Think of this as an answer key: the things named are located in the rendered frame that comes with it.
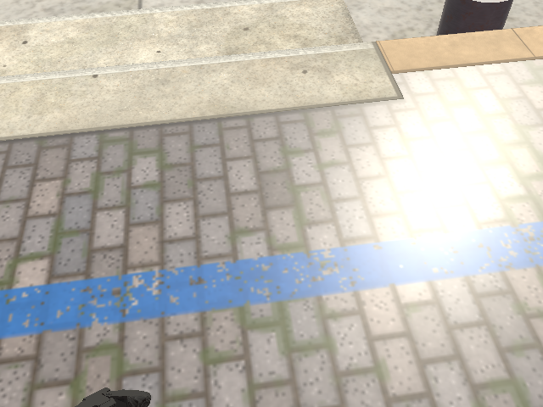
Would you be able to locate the left robot hand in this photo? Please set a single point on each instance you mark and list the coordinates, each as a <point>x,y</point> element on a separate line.
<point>120,398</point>

